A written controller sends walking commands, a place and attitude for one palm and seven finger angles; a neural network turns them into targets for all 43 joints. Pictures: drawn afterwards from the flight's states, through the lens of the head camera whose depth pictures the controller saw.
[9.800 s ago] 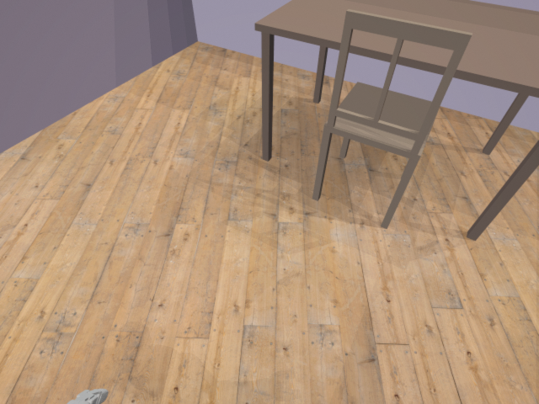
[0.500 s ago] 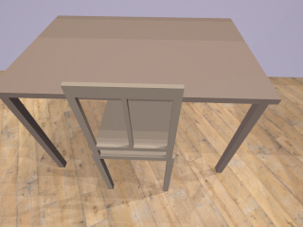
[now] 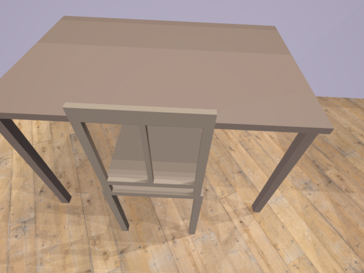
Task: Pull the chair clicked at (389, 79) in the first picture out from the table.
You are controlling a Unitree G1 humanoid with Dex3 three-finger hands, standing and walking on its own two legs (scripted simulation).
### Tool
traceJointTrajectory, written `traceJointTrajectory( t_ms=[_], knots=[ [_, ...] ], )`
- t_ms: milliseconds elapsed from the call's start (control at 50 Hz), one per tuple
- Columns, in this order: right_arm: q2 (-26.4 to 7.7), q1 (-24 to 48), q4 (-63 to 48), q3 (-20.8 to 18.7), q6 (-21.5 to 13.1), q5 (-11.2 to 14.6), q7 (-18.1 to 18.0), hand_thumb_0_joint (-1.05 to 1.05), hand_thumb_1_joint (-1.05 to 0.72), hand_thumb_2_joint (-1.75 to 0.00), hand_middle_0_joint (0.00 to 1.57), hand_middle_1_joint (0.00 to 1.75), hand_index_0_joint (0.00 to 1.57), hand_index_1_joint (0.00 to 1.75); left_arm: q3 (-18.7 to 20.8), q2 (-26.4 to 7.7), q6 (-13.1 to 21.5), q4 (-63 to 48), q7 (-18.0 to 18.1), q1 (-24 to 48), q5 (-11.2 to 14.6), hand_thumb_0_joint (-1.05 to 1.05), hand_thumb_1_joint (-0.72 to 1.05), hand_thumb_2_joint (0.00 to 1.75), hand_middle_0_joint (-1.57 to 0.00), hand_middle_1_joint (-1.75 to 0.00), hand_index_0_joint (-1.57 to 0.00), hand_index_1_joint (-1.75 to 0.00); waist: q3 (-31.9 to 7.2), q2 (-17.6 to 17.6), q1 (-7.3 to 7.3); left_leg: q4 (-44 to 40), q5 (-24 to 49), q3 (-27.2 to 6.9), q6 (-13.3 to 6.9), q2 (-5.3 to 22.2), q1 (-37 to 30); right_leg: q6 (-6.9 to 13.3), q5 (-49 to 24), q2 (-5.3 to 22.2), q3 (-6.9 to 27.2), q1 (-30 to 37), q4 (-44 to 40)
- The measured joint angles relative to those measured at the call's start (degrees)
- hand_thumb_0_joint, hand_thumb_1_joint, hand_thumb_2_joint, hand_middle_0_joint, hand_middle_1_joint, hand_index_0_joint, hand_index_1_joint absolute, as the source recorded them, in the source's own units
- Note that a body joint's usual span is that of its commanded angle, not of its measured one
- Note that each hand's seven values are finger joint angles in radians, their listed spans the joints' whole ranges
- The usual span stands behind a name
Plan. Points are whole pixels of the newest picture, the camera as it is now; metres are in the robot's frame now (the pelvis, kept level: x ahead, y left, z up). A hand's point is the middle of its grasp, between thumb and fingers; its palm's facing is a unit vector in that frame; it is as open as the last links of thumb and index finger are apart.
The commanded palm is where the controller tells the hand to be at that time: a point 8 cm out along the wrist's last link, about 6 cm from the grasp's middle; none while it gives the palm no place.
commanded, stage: look again from close up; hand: left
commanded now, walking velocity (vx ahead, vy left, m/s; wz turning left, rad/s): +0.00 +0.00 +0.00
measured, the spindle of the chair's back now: (147, 156) +0.45 +0.14 -0.08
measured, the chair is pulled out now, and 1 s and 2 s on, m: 0.00 0.00 0.00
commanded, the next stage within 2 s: raise the hand toward the chair's back in 0.66 s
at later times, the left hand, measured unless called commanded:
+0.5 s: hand out of the picture +0.01 +0.17 -0.17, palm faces +0.01 -0.98 -0.20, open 7.4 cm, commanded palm none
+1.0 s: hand (112, 230) +0.21 +0.17 -0.02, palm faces +0.17 -0.98 -0.08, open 7.8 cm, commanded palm +0.12 +0.21 -0.07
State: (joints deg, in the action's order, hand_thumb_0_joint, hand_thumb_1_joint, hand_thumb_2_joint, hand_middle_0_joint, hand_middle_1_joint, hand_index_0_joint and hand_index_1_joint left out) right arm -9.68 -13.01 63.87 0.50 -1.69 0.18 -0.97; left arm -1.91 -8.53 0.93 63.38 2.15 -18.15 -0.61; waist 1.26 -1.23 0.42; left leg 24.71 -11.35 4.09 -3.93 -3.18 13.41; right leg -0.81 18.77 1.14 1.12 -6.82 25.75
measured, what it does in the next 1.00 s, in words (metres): stands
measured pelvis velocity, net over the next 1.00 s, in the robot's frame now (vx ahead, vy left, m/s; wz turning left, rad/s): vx -0.02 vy -0.03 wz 0.04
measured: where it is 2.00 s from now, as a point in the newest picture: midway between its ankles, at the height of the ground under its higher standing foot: outside the picture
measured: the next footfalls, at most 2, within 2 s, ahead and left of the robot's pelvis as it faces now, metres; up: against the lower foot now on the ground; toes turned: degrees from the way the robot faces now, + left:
none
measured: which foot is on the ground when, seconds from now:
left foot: down 0.00-1.00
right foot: down 0.00-1.00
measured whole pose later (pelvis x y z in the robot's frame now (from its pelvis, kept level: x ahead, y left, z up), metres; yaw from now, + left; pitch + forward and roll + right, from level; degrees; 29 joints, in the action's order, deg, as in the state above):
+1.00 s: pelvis -0.02 -0.03 -0.04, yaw +2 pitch +8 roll +1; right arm -13.7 -12.7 42.6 -1.6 -14.2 -0.1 -1.6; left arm 7.4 -11.1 19.2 11.4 -3.6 -18.7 11.4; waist -7.3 1.0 -2.4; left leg 45.0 -18.3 2.0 -1.7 -1.8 35.2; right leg 1.8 27.9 0.5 -2.9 -28.2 47.5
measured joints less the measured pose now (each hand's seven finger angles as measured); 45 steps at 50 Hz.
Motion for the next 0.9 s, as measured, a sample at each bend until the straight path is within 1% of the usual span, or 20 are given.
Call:
traceJointTrajectory(
  t_ms=[220,400,760,780,800,820,840,860,900],
  knots=[
    [0.04,0.14,0.40,0.19,-0.10,-0.10,-0.17,0.01,-0.92,-0.90,0.20,0.30,0.20,0.30,0.45,-1.17,0.08,-0.74,0.07,1.91,0.06,0.00,0.90,0.90,-0.20,-0.30,-0.20,-0.30,-0.05,-0.08,-0.25,-0.27,-0.63,-0.18,0.47,0.22,-0.96,0.40,0.40,-0.25,-0.11,1.19,-0.76],
    [0.09,-0.28,1.03,0.40,0.09,-0.14,-0.14,0.01,-0.91,-0.90,0.20,0.30,0.20,0.30,0.57,-1.72,0.05,-0.63,0.03,1.97,0.15,0.00,0.90,0.90,-0.19,-0.30,-0.20,-0.30,0.34,0.04,-0.35,-0.82,-0.72,-0.49,0.74,0.25,-1.53,0.64,0.44,-0.33,-0.39,1.95,-1.58],
    [0.35,-0.61,1.74,0.50,0.20,-0.07,-0.41,0.01,-0.92,-0.90,0.20,0.30,0.20,0.30,0.33,-0.40,0.00,0.63,0.00,0.04,0.22,0.00,0.90,0.90,-0.19,-0.30,-0.20,-0.30,0.38,-0.15,0.03,-1.84,-0.65,-1.02,1.15,0.20,-2.70,1.01,0.51,-0.37,-0.88,3.28,-2.66],
    [0.13,-0.74,1.19,0.51,0.27,-0.11,-0.31,0.01,-0.92,-0.90,0.20,0.30,0.20,0.30,0.27,-0.15,0.35,0.66,0.39,-0.02,-0.13,0.00,0.90,0.90,-0.20,-0.30,-0.20,-0.30,0.25,0.29,-0.14,-0.62,-0.92,-1.34,1.26,0.50,-1.62,1.02,0.45,-0.66,-1.21,2.92,-2.66],
    [-0.07,-1.83,-1.70,0.38,-0.19,0.38,-0.35,0.01,-0.92,-0.89,0.20,0.30,0.20,0.30,0.91,-0.04,-2.93,-8.48,0.34,-2.92,2.14,0.00,0.90,0.90,-0.20,-0.30,-0.20,-0.30,0.41,0.41,-0.46,0.41,-1.27,-1.59,1.30,0.54,-0.70,1.04,0.63,-0.73,-1.50,2.14,-1.81],
    [-0.09,-3.25,-4.68,0.49,-2.43,0.87,-1.05,0.01,-0.92,-0.89,0.20,0.30,0.20,0.30,2.00,-0.57,-5.26,-20.30,1.32,-6.26,3.51,0.01,0.91,0.90,-0.20,-0.30,-0.21,-0.30,0.68,0.04,-0.11,0.87,-1.45,-1.51,1.30,0.39,-0.27,1.15,1.18,-0.54,-1.55,0.97,0.09],
    [-0.06,-4.35,-7.15,0.49,-5.37,1.11,-1.58,0.01,-0.92,-0.89,0.20,0.30,0.20,0.30,2.66,-1.60,-4.39,-30.26,2.51,-8.97,4.71,0.02,0.93,0.90,-0.20,-0.30,-0.21,-0.30,0.51,-0.53,0.29,1.06,-1.46,-1.12,1.37,0.15,0.15,1.42,1.96,-0.16,-1.60,-0.89,3.02],
    [-0.22,-5.02,-9.32,0.34,-8.18,1.44,-1.83,0.01,-0.92,-0.89,0.20,0.30,0.20,0.30,2.98,-2.49,-2.74,-38.02,3.47,-10.57,6.04,0.03,0.93,0.90,-0.20,-0.30,-0.21,-0.30,-0.03,-0.82,0.12,1.41,-1.40,-0.92,1.44,-0.21,0.89,1.59,2.73,0.38,-1.99,-2.91,6.15],
    [-1.31,-5.40,-13.76,-0.35,-11.78,1.48,-1.83,0.01,-0.91,-0.89,0.20,0.30,0.20,0.30,3.86,-3.29,0.73,-48.19,3.58,-9.81,8.09,0.03,0.92,0.89,-0.19,-0.30,-0.20,-0.30,-1.45,0.13,-1.20,4.72,-2.01,-1.80,1.51,-0.70,4.34,1.75,4.23,1.03,-3.46,-5.83,9.74]
  ],
)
